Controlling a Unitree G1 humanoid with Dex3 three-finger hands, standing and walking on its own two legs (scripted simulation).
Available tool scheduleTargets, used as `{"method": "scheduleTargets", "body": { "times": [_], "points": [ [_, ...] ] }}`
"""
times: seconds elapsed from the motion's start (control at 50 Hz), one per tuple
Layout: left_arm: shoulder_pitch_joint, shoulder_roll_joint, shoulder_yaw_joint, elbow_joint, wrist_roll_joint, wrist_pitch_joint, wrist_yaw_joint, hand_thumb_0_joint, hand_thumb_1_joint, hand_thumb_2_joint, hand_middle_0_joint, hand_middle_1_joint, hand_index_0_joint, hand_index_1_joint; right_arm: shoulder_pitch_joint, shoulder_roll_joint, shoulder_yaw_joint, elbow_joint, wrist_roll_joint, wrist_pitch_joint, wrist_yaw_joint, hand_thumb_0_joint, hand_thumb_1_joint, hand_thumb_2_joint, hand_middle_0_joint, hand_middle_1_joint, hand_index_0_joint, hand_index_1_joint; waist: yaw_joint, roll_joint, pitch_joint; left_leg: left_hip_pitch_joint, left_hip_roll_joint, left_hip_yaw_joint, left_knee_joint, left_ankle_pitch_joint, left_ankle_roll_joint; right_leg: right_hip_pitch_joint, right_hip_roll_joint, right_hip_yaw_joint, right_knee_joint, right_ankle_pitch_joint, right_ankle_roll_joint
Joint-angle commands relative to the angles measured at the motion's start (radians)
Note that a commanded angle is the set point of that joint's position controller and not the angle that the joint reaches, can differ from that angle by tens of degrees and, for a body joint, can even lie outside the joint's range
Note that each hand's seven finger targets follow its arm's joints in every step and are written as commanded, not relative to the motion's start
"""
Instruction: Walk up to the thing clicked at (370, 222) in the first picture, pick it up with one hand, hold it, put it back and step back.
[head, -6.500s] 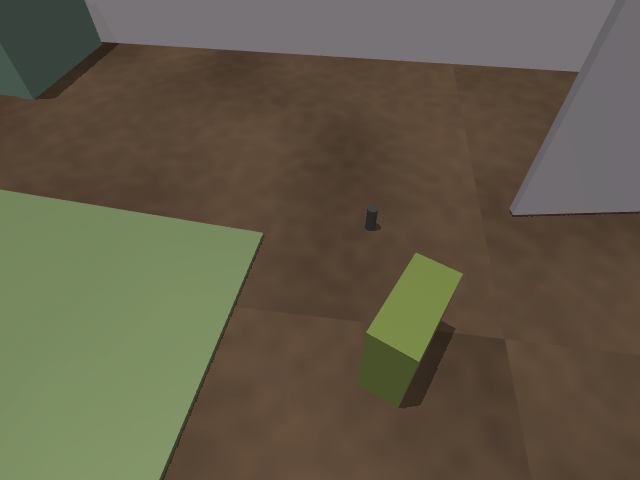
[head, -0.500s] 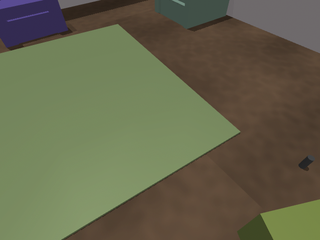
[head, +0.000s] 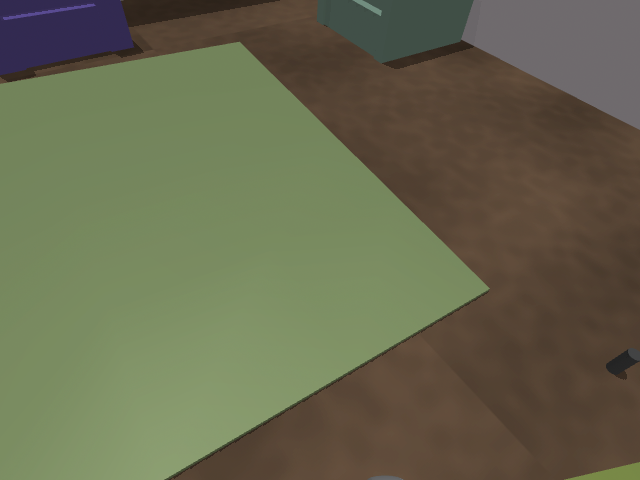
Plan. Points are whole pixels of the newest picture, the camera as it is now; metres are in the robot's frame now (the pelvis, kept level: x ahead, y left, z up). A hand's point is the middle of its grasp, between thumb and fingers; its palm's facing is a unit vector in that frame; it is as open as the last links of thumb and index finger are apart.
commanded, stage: walk up
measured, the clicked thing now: (623, 361) +0.63 -1.04 -0.71
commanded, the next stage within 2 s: none
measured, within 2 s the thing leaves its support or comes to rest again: neither
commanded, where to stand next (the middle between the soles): +0.34 -0.04 m, yaw -2 degrees
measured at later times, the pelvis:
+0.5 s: pelvis +0.18 -0.05 +0.00, yaw -16 degrees
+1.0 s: pelvis +0.28 -0.01 +0.00, yaw -26 degrees
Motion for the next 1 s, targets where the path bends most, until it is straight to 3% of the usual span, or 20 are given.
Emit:
{"method": "scheduleTargets", "body": {
  "times": [0.0, 0.06, 0.14, 0.24, 0.26, 0.28, 0.3, 0.32, 0.38, 0.42, 0.52, 0.62, 0.68, 0.7, 0.72, 0.74, 0.8, 0.82, 0.92, 0.98],
  "points": [
    [0.012, 0.169, 0.042, -0.085, 0.006, -0.029, -0.005, 0.0, 0.9, 0.9, -0.2, -0.3, -0.2, -0.3, 0.024, -0.274, -0.07, -0.104, 0.012, -0.044, -0.019, 0.0, -0.9, -0.9, 0.2, 0.3, 0.2, 0.3, -0.015, 0.177, 0.029, 0.069, 0.26, -0.252, -0.304, 0.03, 0.171, -0.136, -0.06, 0.036, -0.108, 0.083, 0.046],
    [0.027, 0.147, 0.037, -0.116, -0.006, -0.011, -0.022, 0.0, 0.9, 0.9, -0.2, -0.3, -0.2, -0.3, -0.113, -0.269, -0.079, -0.173, 0.005, -0.038, -0.013, 0.0, -0.9, -0.9, 0.2, 0.3, 0.2, 0.3, 0.011, 0.261, 0.03, 0.103, 0.286, -0.068, -0.281, 0.096, 0.173, -0.144, -0.121, -0.068, -0.228, 0.167, 0.06],
    [-0.094, 0.136, 0.041, -0.165, 0.007, -0.022, -0.04, 0.0, 0.9, 0.9, -0.2, -0.3, -0.2, -0.3, -0.039, -0.273, -0.078, -0.189, 0.01, -0.026, -0.013, 0.0, -0.9, -0.9, 0.2, 0.3, 0.2, 0.3, -0.048, 0.188, 0.052, 0.01, 0.244, 0.026, -0.211, 0.06, 0.138, -0.014, -0.103, -0.113, -0.381, 0.196, 0.034],
    [0.17, 0.182, 0.078, -0.108, 0.006, -0.052, -0.017, 0.0, 0.9, 0.9, -0.2, -0.3, -0.2, -0.3, -0.063, -0.247, -0.06, -0.24, 0.01, -0.001, -0.015, 0.0, -0.9, -0.9, 0.2, 0.3, 0.2, 0.3, 0.09, 0.011, -0.123, -0.057, 0.197, 0.094, 0.286, 0.237, 0.109, 0.343, -0.013, -0.158, -0.431, 0.141, -0.015],
    [0.259, 0.25, 0.103, -0.1, 0.005, -0.063, 0.001, 0.0, 0.9, 0.9, -0.2, -0.3, -0.2, -0.3, -0.009, -0.191, -0.037, -0.253, 0.02, 0.002, -0.014, 0.0, -0.9, -0.9, 0.2, 0.3, 0.2, 0.3, 0.13, -0.182, -0.175, -0.175, 0.102, 0.116, 0.549, 0.156, 0.063, 0.462, -0.068, 0.013, -0.562, -0.006, -0.064],
    [0.257, 0.326, 0.118, -0.127, -0.001, -0.069, 0.016, 0.0, 0.9, 0.9, -0.2, -0.3, -0.2, -0.3, 0.015, -0.161, -0.019, -0.277, 0.029, 0.008, -0.009, 0.0, -0.9, -0.9, 0.2, 0.3, 0.2, 0.3, 0.108, -0.329, -0.152, -0.415, -0.058, 0.083, 0.721, -0.254, 0.004, 0.509, -0.314, 0.52, -0.734, 0.003, -0.179],
    [0.251, 0.332, 0.117, -0.141, -0.02, -0.067, 0.016, 0.0, 0.9, 0.9, -0.2, -0.3, -0.2, -0.3, -0.031, -0.242, -0.036, -0.277, 0.019, 0.018, -0.013, 0.0, -0.9, -0.9, 0.2, 0.3, 0.2, 0.3, 0.115, -0.229, -0.119, -0.453, -0.02, -0.061, 0.765, -0.347, -0.009, 0.443, -0.379, 0.731, -0.793, -0.055, -0.258],
    [0.208, 0.316, 0.114, -0.157, -0.03, -0.064, 0.023, 0.0, 0.9, 0.9, -0.2, -0.3, -0.2, -0.3, -0.069, -0.264, -0.044, -0.271, 0.014, 0.018, -0.015, 0.0, -0.9, -0.9, 0.2, 0.3, 0.2, 0.3, 0.104, -0.158, -0.069, -0.463, 0.022, -0.106, 0.769, -0.328, -0.009, 0.371, -0.378, 0.706, -0.805, -0.085, -0.27],
    [0.083, 0.228, 0.08, -0.185, -0.028, -0.073, 0.045, 0.0, 0.9, 0.9, -0.2, -0.3, -0.2, -0.3, -0.027, -0.219, -0.028, -0.217, 0.035, 0.03, -0.004, 0.0, -0.9, -0.9, 0.2, 0.3, 0.2, 0.3, 0.02, -0.058, -0.021, -0.376, 0.093, -0.124, 0.656, -0.17, 0.014, 0.236, -0.231, 0.329, -0.744, 0.076, -0.147],
    [0.082, 0.215, 0.073, -0.195, -0.02, -0.088, 0.049, 0.0, 0.9, 0.9, -0.2, -0.3, -0.2, -0.3, -0.004, -0.214, -0.032, -0.215, 0.02, 0.04, 0.003, 0.0, -0.9, -0.9, 0.2, 0.3, 0.2, 0.3, 0.007, -0.06, -0.037, -0.305, 0.088, -0.1, 0.588, -0.084, 0.004, 0.168, -0.173, 0.239, -0.735, 0.174, -0.136],
    [0.085, 0.223, 0.065, -0.238, -0.001, -0.102, 0.051, 0.0, 0.9, 0.9, -0.2, -0.3, -0.2, -0.3, -0.059, -0.214, -0.043, -0.24, 0.0, 0.041, 0.012, 0.0, -0.9, -0.9, 0.2, 0.3, 0.2, 0.3, 0.014, -0.055, -0.022, -0.318, 0.096, -0.07, 0.391, -0.031, -0.035, 0.117, -0.152, 0.177, -0.747, 0.13, -0.159],
    [0.072, 0.22, 0.049, -0.271, 0.0, -0.078, 0.065, 0.0, 0.9, 0.9, -0.2, -0.3, -0.2, -0.3, -0.097, -0.192, -0.046, -0.239, 0.01, 0.025, -0.012, 0.0, -0.9, -0.9, 0.2, 0.3, 0.2, 0.3, 0.023, -0.113, -0.066, -0.163, 0.037, -0.042, 0.244, 0.021, -0.021, 0.076, -0.152, 0.121, -0.511, 0.672, -0.144],
    [0.018, 0.174, 0.027, -0.314, -0.015, -0.055, 0.08, 0.0, 0.9, 0.9, -0.2, -0.3, -0.2, -0.3, 0.036, -0.23, -0.064, -0.192, 0.005, 0.014, -0.026, 0.0, -0.9, -0.9, 0.2, 0.3, 0.2, 0.3, -0.054, 0.006, -0.122, 0.07, 0.053, -0.102, 0.049, 0.194, 0.035, -0.048, -0.074, 0.106, -0.273, 0.477, -0.062],
    [0.059, 0.115, 0.012, -0.322, -0.028, -0.047, 0.081, 0.0, 0.9, 0.9, -0.2, -0.3, -0.2, -0.3, 0.053, -0.323, -0.086, -0.195, -0.003, 0.009, -0.03, 0.0, -0.9, -0.9, 0.2, 0.3, 0.2, 0.3, -0.05, 0.27, -0.151, 0.115, 0.263, -0.343, -0.037, 0.363, 0.081, -0.137, 0.081, 0.022, -0.068, 0.206, 0.01],
    [0.09, 0.133, 0.015, -0.295, -0.026, -0.032, 0.098, 0.0, 0.9, 0.9, -0.2, -0.3, -0.2, -0.3, 0.035, -0.36, -0.094, -0.21, 0.02, 0.014, -0.029, 0.0, -0.9, -0.9, 0.2, 0.3, 0.2, 0.3, -0.048, 0.373, -0.181, 0.145, 0.432, -0.57, -0.123, 0.311, 0.162, -0.186, 0.119, 0.016, 0.09, -0.195, 0.019],
    [0.122, 0.172, 0.015, -0.267, -0.017, -0.021, 0.109, 0.0, 0.9, 0.9, -0.2, -0.3, -0.2, -0.3, -0.018, -0.371, -0.102, -0.221, 0.018, 0.017, -0.036, 0.0, -0.9, -0.9, 0.2, 0.3, 0.2, 0.3, -0.019, 0.335, -0.177, 0.127, 0.482, -0.649, -0.137, 0.221, 0.221, -0.208, 0.066, 0.078, 0.162, -0.201, 0.014],
    [0.094, 0.17, 0.014, -0.238, -0.031, -0.01, 0.095, 0.0, 0.9, 0.9, -0.2, -0.3, -0.2, -0.3, -0.06, -0.261, -0.066, -0.235, 0.008, 0.02, -0.059, 0.0, -0.9, -0.9, 0.2, 0.3, 0.2, 0.3, -0.006, 0.249, -0.115, 0.091, 0.244, -0.258, -0.109, 0.462, -0.046, -0.199, 0.041, 0.105, 0.126, -0.05, 0.024],
    [0.091, 0.17, 0.012, -0.233, -0.034, -0.005, 0.09, 0.0, 0.9, 0.9, -0.2, -0.3, -0.2, -0.3, -0.074, -0.274, -0.07, -0.221, 0.008, 0.02, -0.061, 0.0, -0.9, -0.9, 0.2, 0.3, 0.2, 0.3, -0.007, 0.302, -0.141, 0.09, 0.217, -0.22, -0.102, 0.46, -0.057, -0.174, 0.037, 0.08, 0.123, -0.012, 0.028],
    [0.066, 0.174, 0.019, -0.218, -0.016, -0.002, 0.082, 0.0, 0.9, 0.9, -0.2, -0.3, -0.2, -0.3, -0.11, -0.255, -0.058, -0.241, -0.003, 0.042, -0.042, 0.0, -0.9, -0.9, 0.2, 0.3, 0.2, 0.3, -0.027, 0.345, -0.194, 0.113, 0.223, -0.098, -0.04, 0.265, 0.174, -0.129, 0.002, -0.02, -0.044, -0.037, 0.077],
    [-0.037, 0.172, 0.023, -0.246, 0.006, -0.005, 0.072, 0.0, 0.9, 0.9, -0.2, -0.3, -0.2, -0.3, -0.03, -0.278, -0.066, -0.23, 0.0, 0.045, -0.04, 0.0, -0.9, -0.9, 0.2, 0.3, 0.2, 0.3, -0.073, 0.237, -0.117, 0.051, 0.286, -0.154, -0.038, 0.375, 0.167, -0.116, 0.012, -0.052, -0.099, -0.073, 0.067]
  ]
}}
